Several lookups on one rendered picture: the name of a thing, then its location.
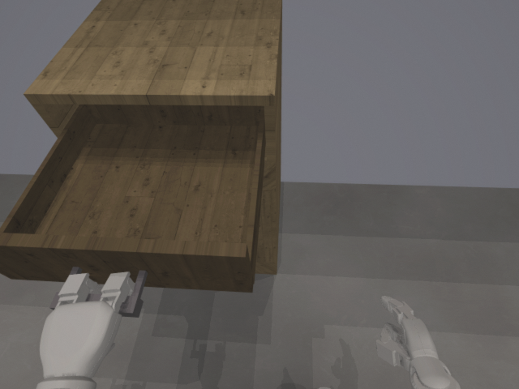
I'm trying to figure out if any cabinet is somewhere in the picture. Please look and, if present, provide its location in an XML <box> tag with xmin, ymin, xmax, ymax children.
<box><xmin>24</xmin><ymin>0</ymin><xmax>282</xmax><ymax>275</ymax></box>

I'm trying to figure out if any right robot hand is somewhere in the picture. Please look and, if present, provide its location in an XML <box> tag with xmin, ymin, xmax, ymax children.
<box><xmin>376</xmin><ymin>296</ymin><xmax>439</xmax><ymax>371</ymax></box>

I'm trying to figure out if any drawer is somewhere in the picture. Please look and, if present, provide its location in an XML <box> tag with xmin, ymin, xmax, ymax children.
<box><xmin>0</xmin><ymin>105</ymin><xmax>266</xmax><ymax>293</ymax></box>

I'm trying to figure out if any right robot forearm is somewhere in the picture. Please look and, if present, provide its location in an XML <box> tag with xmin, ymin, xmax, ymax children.
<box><xmin>409</xmin><ymin>356</ymin><xmax>460</xmax><ymax>389</ymax></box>

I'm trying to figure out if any left robot hand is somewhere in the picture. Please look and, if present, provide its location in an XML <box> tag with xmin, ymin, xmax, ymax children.
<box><xmin>40</xmin><ymin>271</ymin><xmax>135</xmax><ymax>379</ymax></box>

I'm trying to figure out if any handle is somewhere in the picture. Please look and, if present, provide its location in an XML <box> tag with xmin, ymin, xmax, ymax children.
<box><xmin>49</xmin><ymin>267</ymin><xmax>148</xmax><ymax>318</ymax></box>

